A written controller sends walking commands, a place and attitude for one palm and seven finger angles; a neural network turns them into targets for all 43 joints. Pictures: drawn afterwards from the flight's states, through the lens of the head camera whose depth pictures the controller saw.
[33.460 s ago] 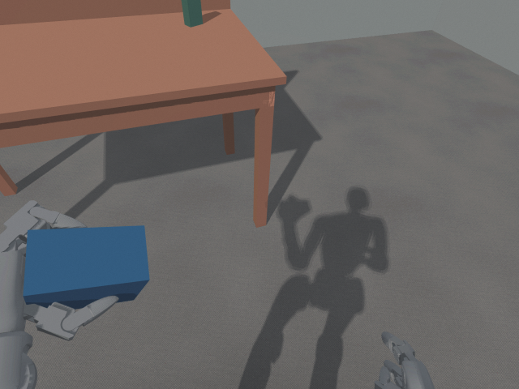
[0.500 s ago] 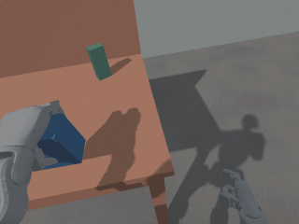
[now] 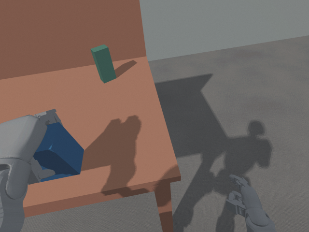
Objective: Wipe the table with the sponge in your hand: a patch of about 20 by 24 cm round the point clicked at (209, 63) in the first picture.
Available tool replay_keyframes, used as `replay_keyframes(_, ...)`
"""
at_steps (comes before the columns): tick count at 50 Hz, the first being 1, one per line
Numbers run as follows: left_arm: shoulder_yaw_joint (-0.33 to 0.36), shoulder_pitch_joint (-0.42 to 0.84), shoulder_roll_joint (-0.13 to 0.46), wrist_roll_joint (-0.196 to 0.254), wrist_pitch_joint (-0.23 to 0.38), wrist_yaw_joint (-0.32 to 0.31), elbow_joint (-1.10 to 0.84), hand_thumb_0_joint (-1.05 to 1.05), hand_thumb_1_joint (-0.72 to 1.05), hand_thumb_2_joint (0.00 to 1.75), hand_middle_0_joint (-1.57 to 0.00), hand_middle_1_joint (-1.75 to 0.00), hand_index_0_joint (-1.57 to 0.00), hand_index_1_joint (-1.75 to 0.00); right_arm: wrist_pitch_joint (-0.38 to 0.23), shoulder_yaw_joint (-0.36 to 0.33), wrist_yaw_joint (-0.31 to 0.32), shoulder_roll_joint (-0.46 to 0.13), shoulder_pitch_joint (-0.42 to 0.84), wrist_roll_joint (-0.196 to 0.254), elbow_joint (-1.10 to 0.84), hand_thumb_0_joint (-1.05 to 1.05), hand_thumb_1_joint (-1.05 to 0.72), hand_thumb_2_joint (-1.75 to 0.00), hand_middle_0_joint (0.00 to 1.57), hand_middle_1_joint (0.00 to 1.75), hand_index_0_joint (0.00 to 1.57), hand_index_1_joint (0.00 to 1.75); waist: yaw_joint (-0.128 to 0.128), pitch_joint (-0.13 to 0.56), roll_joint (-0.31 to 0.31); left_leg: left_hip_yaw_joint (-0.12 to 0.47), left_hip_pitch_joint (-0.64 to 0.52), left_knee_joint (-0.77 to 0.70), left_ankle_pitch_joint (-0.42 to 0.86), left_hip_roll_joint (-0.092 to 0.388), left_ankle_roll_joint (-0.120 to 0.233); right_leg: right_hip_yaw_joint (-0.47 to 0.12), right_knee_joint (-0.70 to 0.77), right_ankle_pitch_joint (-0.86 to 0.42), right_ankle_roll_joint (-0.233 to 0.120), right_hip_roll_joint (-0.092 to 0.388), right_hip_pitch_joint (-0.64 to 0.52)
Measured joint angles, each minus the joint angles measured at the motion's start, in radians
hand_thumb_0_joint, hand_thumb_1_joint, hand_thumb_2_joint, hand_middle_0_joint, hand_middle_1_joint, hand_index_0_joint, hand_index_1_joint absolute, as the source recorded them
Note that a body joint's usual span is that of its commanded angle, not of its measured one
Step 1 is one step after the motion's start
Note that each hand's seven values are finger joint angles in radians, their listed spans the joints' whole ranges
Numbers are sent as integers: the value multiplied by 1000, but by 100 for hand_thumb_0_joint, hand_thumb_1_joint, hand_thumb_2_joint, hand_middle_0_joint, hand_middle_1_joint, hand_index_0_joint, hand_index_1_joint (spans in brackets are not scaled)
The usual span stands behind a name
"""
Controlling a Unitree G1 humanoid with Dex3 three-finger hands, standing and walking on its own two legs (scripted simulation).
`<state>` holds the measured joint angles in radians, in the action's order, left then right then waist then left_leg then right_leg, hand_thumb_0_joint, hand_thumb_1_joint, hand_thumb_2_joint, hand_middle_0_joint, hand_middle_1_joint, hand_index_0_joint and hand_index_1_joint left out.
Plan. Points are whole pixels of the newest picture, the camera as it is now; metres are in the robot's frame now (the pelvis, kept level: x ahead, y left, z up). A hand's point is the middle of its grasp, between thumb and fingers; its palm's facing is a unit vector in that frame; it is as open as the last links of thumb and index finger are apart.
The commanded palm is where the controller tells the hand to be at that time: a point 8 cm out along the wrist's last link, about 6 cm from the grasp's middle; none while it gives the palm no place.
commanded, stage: bring the sponge back beside the body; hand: left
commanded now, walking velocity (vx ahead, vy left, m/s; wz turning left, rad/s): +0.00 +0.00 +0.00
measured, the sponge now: (52, 157) +0.21 +0.28 +0.14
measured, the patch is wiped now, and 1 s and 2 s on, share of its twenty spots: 1.00 1.00 1.00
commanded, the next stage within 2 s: step back with the hand held close in 0.48 s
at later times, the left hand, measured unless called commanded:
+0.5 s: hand (38, 151) +0.19 +0.28 +0.18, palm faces +0.16 -0.09 -0.98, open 10.6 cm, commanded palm +0.15 +0.28 +0.25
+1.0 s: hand (44, 140) +0.21 +0.26 +0.20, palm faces +0.36 -0.80 -0.47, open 10.6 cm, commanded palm +0.14 +0.30 +0.24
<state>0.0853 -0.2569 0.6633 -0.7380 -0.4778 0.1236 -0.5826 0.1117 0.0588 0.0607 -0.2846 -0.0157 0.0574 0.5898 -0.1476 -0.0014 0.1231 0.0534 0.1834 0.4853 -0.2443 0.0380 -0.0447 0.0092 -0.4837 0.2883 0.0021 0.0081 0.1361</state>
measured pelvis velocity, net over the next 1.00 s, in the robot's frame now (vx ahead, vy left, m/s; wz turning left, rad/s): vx -0.02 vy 0.02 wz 0.00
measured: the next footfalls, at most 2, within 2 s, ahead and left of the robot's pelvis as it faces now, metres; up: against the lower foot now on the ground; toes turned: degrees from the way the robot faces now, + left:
right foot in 1.80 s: -0.14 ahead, -0.08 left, +0.00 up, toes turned +2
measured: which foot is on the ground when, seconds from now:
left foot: down 0.00-1.00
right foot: down 0.00-1.00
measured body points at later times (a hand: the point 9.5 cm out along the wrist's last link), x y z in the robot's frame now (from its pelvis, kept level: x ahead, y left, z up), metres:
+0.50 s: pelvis +0.00 +0.00 +0.00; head -0.02 -0.04 +0.45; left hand +0.18 +0.28 +0.23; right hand +0.26 -0.19 -0.07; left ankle +0.02 +0.15 -0.74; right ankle -0.01 -0.12 -0.74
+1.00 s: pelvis -0.02 +0.02 -0.01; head +0.00 +0.04 +0.44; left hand +0.18 +0.30 +0.23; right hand +0.13 -0.23 -0.10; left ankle +0.02 +0.15 -0.74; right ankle -0.01 -0.12 -0.74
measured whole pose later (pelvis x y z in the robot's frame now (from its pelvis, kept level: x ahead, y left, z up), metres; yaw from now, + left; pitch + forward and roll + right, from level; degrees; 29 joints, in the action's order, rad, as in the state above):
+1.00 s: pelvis -0.02 +0.02 -0.01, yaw +0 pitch +2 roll -1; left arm 0.45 -0.45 0.50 0.08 0.07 -0.13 -0.68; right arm 0.06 0.01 0.08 -0.23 -0.22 0.03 0.58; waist 0.02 0.00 0.00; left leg 0.05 0.40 0.63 -0.27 0.02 -0.02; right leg 0.00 -0.58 0.29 0.04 0.02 0.33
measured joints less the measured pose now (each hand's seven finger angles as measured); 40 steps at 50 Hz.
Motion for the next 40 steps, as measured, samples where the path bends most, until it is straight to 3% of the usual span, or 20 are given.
replay_keyframes(31,-3,-21,-1,-5,7,-9,3,-1,-54,102,-66,-129,-71,-127,-6,1,5,0,-2,-4,3,2,-90,-90,20,30,20,30,1,-4,-2,-2,-1,3,-1,-2,3,-2,3,-2,4,1,-3)
replay_keyframes(33,108,-16,-62,344,106,-47,27,-1,-54,102,-66,-129,-71,-127,-15,-6,5,2,-26,0,-49,2,-90,-90,20,30,20,30,10,-3,3,7,36,33,-14,4,22,6,6,-6,5,-7,15)
replay_keyframes(34,154,-22,-89,482,172,-70,40,-1,-54,102,-66,-129,-71,-127,-31,-4,6,7,-40,-2,-70,2,-90,-90,20,30,20,30,21,0,-3,11,61,52,-23,6,36,9,2,-8,5,-11,33)
replay_keyframes(35,186,-33,-113,581,230,-94,45,-1,-54,102,-66,-129,-71,-127,-45,-2,7,15,-55,-3,-85,2,-90,-90,20,30,20,30,35,2,-15,15,84,68,-29,7,43,13,-4,-7,5,-12,51)
replay_keyframes(37,224,-61,-159,700,317,-139,20,-1,-54,102,-66,-129,-71,-127,-61,1,11,31,-82,-9,-94,2,-90,-90,20,30,20,30,67,-1,-49,19,110,81,-29,5,26,15,-24,2,7,-9,78)
replay_keyframes(40,250,-117,-209,779,408,-190,-49,-1,-54,102,-66,-129,-71,-127,-63,-6,18,43,-120,-18,-80,1,-90,-90,20,30,20,30,109,-5,-90,12,132,97,-35,-3,5,9,-54,16,16,0,107)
